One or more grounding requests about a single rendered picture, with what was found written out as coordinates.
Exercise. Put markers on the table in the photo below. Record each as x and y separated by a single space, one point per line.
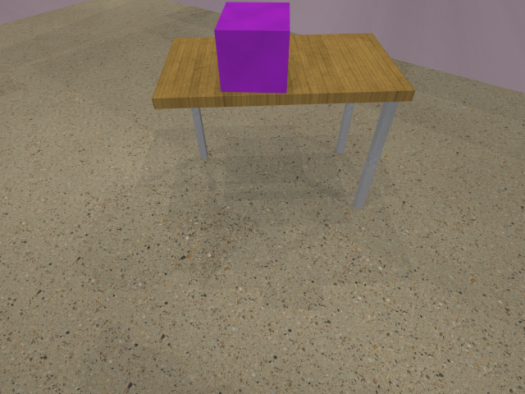
322 68

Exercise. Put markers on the carton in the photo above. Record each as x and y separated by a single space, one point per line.
252 41

